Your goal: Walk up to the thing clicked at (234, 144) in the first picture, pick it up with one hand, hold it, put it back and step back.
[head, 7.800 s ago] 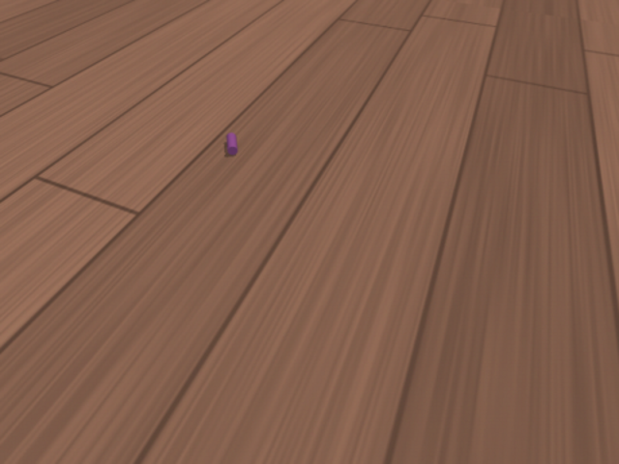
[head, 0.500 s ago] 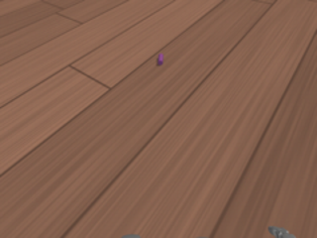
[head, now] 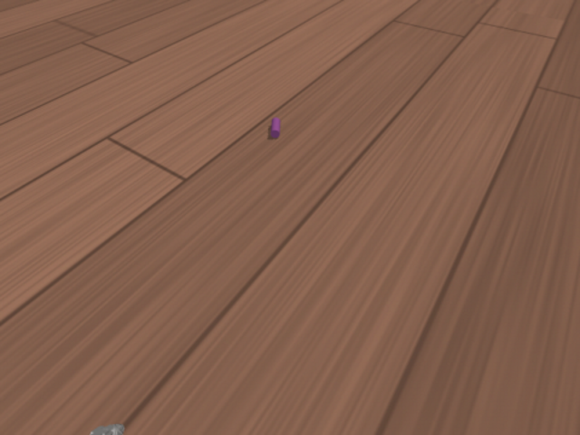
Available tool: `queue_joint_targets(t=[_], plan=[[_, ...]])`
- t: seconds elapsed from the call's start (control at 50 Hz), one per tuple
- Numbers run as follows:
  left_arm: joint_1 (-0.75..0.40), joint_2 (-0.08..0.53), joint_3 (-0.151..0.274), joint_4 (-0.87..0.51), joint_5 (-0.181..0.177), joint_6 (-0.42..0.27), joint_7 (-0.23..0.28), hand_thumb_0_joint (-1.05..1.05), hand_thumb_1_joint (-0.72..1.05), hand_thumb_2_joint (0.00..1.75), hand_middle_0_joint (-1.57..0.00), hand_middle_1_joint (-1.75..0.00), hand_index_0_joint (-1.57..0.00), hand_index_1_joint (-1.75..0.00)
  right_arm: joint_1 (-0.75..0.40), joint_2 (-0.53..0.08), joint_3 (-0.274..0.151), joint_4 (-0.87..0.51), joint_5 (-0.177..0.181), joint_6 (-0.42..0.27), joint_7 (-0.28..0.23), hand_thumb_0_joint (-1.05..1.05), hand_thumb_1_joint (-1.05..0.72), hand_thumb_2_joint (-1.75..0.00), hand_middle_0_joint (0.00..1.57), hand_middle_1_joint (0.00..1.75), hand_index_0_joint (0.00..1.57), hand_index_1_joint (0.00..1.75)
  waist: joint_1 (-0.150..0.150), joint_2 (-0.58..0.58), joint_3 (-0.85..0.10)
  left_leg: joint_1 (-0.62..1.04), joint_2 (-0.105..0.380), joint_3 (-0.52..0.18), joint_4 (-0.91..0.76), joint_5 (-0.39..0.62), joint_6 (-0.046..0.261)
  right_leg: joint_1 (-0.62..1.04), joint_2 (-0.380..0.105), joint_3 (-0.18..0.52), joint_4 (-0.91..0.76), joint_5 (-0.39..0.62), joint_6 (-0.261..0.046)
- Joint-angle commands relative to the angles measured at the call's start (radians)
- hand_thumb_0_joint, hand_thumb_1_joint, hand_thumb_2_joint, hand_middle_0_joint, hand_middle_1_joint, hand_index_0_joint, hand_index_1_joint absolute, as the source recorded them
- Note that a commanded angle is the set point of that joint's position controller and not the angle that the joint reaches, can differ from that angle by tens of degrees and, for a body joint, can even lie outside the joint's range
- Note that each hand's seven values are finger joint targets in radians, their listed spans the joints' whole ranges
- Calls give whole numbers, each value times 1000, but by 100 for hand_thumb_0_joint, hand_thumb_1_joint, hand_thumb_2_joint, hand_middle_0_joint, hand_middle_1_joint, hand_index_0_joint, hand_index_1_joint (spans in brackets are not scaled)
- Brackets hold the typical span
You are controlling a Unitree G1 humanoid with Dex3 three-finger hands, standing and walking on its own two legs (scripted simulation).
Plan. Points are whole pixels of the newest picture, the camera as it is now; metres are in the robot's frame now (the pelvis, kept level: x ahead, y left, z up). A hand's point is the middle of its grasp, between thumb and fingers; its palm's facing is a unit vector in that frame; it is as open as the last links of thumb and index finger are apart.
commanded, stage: stand
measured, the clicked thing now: (275, 127) +1.85 +0.07 -0.75
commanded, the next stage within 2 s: none
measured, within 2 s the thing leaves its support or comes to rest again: neither
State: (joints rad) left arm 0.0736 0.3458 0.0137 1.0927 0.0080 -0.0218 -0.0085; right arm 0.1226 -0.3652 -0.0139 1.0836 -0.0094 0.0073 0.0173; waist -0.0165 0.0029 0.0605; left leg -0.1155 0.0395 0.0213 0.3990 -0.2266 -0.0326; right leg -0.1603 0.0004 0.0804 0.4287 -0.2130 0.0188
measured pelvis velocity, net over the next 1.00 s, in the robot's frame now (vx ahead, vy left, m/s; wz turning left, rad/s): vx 0.00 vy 0.00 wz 0.02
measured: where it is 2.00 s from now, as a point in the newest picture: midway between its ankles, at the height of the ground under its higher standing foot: outside the picture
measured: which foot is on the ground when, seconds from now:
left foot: down 0.00-1.00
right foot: down 0.00-1.00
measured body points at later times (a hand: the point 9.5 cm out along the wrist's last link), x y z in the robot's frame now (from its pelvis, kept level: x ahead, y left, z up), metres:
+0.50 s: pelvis +0.00 +0.00 +0.00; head +0.00 +0.00 +0.45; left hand +0.07 +0.30 -0.13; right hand +0.08 -0.30 -0.13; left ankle +0.00 +0.14 -0.74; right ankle +0.02 -0.13 -0.74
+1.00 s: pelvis +0.00 +0.00 +0.00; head +0.00 +0.00 +0.45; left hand +0.07 +0.30 -0.13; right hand +0.07 -0.30 -0.13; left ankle +0.00 +0.14 -0.74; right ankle +0.02 -0.13 -0.74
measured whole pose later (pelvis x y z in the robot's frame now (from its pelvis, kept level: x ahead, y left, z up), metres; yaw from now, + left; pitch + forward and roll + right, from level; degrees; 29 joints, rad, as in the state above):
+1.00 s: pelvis +0.00 +0.00 +0.00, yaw +1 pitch -3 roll +0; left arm 0.11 0.36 0.00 1.13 0.01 -0.01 -0.01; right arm 0.12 -0.35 -0.01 1.13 -0.01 0.00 0.01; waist -0.01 0.00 0.06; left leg -0.10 0.03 0.00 0.33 -0.18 -0.03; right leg -0.13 -0.01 0.06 0.36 -0.17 0.02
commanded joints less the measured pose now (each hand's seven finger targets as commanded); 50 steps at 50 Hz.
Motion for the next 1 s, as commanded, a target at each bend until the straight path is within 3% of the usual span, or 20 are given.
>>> queue_joint_targets(t=[0.0, 0.12, 0.42, 0.56, 0.62, 0.68, 0.88, 0.98], plan=[[-46, 224, 34, -41, -5, -19, 15, 0, 90, 90, -20, -30, -20, -30, -61, -195, -41, -47, 0, -36, -14, 0, -90, -90, 20, 30, 20, 30, 10, -19, -60, 11, 89, -97, -113, 102, 49, 3, -99, 71, -105, 147, -37], [-38, 224, 31, -28, -5, -16, 13, 0, 90, 90, -20, -30, -20, -30, -62, -208, -41, -29, 0, -42, -19, 0, -90, -90, 20, 30, 20, 30, 9, 20, -101, 37, 98, -84, -112, 173, 47, 53, -109, 63, -102, 235, -34], [-14, 229, 23, -18, 0, -17, 15, 0, 90, 90, -20, -30, -20, -30, -67, -203, -39, -11, 1, -31, -15, 0, -90, -90, 20, 30, 20, 30, 6, -5, -53, 35, 88, -82, -127, 59, 46, -11, -107, 65, -158, 116, -30], [-2, 231, 21, -21, 0, -18, 17, 0, 90, 90, -20, -30, -20, -30, -68, -207, -41, -11, 2, -32, -14, 0, -90, -90, 20, 30, 20, 30, 5, -3, -88, 60, 94, -84, -118, 118, 48, 6, -110, 59, -140, 168, -33], [-1, 231, 20, -22, 2, -17, 17, 0, 90, 90, -20, -30, -20, -30, -62, -205, -40, -8, 1, -30, -14, 0, -90, -90, 20, 30, 20, 30, 5, -7, -74, 43, 91, -84, -120, 101, 47, 4, -110, 58, -145, 143, -33], [3, 235, 20, -21, 1, -15, 17, 0, 90, 90, -20, -30, -20, -30, -57, -199, -38, -5, 1, -26, -13, 0, -90, -90, 20, 30, 20, 30, 9, -22, -37, 10, 83, -88, -130, 37, 46, -15, -108, 64, -166, 56, -31], [2, 231, 21, -30, -1, -15, 15, 0, 90, 90, -20, -30, -20, -30, -52, -204, -37, -10, 2, -32, -16, 0, -90, -90, 20, 30, 20, 30, 8, -4, -92, 36, 91, -86, -112, 146, 49, 34, -113, 54, -126, 193, -37], [10, 232, 22, -29, -3, -11, 14, 0, 90, 90, -20, -30, -20, -30, -48, -206, -35, -8, 2, -31, -17, 0, -90, -90, 20, 30, 20, 30, 12, 2, -59, 21, 89, -87, -124, 91, 48, 15, -112, 59, -140, 145, -38]])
